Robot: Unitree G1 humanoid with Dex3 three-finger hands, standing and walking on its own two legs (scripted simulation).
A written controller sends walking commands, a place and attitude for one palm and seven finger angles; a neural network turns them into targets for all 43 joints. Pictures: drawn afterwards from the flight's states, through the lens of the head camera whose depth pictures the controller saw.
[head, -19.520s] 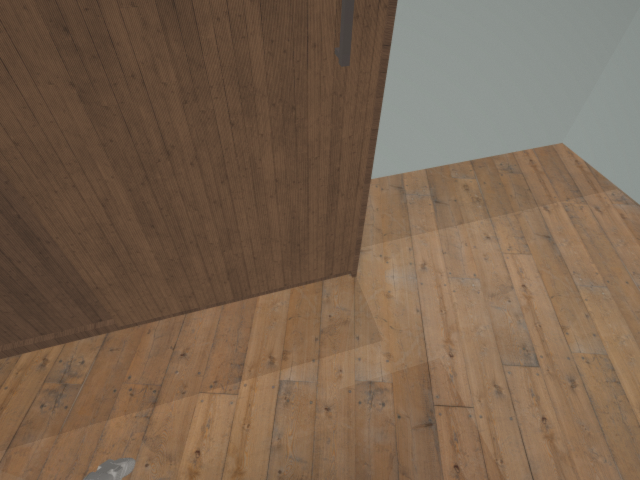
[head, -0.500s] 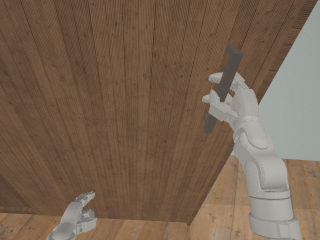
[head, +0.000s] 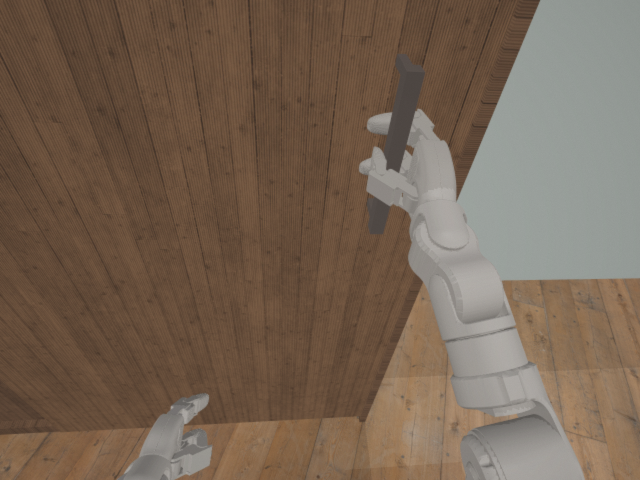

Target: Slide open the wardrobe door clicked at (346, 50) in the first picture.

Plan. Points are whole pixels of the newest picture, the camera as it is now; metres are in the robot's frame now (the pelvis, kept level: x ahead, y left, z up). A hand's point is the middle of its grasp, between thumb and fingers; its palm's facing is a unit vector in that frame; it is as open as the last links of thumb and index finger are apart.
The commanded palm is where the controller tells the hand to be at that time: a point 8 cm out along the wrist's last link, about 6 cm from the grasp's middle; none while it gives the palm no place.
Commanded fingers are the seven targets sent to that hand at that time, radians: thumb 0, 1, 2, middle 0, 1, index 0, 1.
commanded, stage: step sideways, sliding the door along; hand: right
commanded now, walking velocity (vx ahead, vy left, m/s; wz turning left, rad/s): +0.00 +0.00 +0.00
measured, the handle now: (388, 153) +0.44 -0.06 +0.22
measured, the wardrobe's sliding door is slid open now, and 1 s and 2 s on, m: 0.00 0.01 0.20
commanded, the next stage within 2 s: none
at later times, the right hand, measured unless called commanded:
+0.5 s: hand (373, 180) +0.39 -0.04 +0.21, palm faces -0.02 +1.00 -0.08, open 5.7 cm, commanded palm +0.37 -0.04 +0.22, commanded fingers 0.00 -0.90 -0.90 0.45 1.40 0.45 1.40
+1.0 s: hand (352, 175) +0.40 -0.02 +0.21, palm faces +0.31 +0.95 -0.07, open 6.0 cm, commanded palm +0.37 +0.02 +0.21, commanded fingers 0.00 -0.90 -0.90 0.45 1.40 0.45 1.40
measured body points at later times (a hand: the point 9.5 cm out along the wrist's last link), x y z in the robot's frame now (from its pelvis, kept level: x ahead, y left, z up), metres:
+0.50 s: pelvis -0.01 +0.04 +0.00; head +0.04 +0.05 +0.45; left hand +0.13 +0.26 -0.12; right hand +0.39 -0.09 +0.22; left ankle +0.01 +0.20 -0.71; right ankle +0.03 -0.09 -0.74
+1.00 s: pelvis +0.04 +0.19 -0.01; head +0.13 +0.17 +0.42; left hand +0.29 +0.35 -0.11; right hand +0.38 -0.07 +0.21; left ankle +0.10 +0.35 -0.73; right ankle +0.02 -0.03 -0.73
